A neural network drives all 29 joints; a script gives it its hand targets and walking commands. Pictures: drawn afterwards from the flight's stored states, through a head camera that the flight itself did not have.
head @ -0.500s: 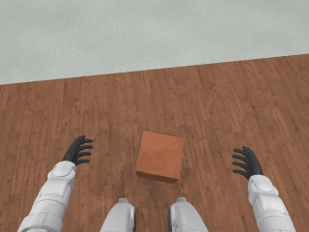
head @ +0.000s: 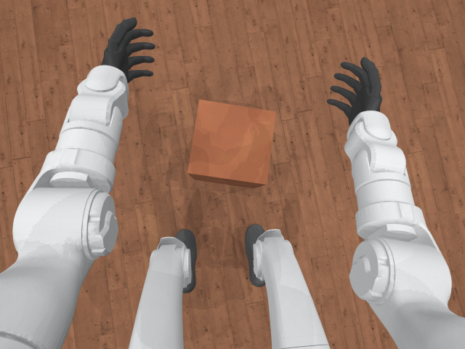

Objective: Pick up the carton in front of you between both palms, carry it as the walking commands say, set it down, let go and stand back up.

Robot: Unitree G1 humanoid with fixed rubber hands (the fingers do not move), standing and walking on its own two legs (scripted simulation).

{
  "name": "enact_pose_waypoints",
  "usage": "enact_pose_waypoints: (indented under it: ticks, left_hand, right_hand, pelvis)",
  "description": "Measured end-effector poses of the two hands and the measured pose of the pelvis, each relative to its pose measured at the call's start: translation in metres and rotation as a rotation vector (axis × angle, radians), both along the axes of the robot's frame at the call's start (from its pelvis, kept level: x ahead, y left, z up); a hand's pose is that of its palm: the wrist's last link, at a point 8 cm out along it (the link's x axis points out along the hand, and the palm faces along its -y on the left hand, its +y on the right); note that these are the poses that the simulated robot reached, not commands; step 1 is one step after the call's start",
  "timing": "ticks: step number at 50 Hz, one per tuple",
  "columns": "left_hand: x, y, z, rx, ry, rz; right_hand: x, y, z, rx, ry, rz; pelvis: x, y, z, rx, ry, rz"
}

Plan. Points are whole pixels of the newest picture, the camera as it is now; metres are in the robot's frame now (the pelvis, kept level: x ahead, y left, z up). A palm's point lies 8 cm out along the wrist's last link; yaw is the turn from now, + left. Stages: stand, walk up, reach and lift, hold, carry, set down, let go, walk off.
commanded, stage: reach and lift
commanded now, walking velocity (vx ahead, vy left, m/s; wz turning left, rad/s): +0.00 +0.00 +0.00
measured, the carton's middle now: (230, 150) +0.48 -0.05 -0.51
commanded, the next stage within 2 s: none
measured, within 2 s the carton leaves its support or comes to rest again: leaves its support in 1.72 s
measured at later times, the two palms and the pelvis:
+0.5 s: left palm (153, 126) +0.52 +0.14 -0.32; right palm (314, 145) +0.45 -0.24 -0.31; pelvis +0.01 +0.00 -0.16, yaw -2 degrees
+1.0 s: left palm (170, 136) +0.52 +0.12 -0.46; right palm (297, 150) +0.46 -0.24 -0.44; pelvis -0.03 +0.00 -0.27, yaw -2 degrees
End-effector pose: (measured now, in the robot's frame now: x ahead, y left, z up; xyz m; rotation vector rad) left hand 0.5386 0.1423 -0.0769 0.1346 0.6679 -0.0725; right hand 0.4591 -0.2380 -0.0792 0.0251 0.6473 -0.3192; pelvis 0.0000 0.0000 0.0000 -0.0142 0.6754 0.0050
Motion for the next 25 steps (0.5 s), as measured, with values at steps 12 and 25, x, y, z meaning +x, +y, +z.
enact_pose_waypoints:
  ticks: [12, 25]
  left_hand:
    - [-0.001, -0.001, -0.097, 0.001, 0.031, 0.022]
    - [-0.021, 0.000, -0.246, 0.001, 0.013, 0.033]
  right_hand:
    - [0.003, 0.001, -0.086, 0.000, 0.039, -0.007]
    - [-0.010, -0.003, -0.230, -0.010, 0.055, -0.001]
  pelvis:
    - [0.024, 0.001, -0.044, -0.009, 0.194, -0.006]
    - [0.005, 0.003, -0.158, -0.018, 0.204, -0.014]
